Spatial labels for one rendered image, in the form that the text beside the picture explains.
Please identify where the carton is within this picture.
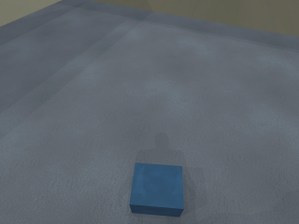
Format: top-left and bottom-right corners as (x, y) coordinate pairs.
(129, 162), (184, 217)

